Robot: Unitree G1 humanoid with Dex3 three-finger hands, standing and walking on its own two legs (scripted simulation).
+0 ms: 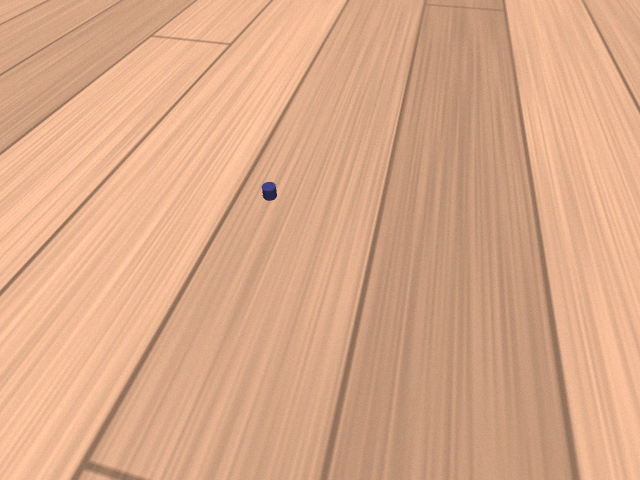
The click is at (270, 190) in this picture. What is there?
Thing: low tin
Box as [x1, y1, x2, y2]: [262, 182, 276, 200]
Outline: 266,182 262,185 263,196 265,199 270,200 275,198 276,196 275,185 272,182
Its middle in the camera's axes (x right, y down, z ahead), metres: -0.23 -0.21 +1.80
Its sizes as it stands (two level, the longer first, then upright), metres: 0.064 0.064 0.060
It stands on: the floor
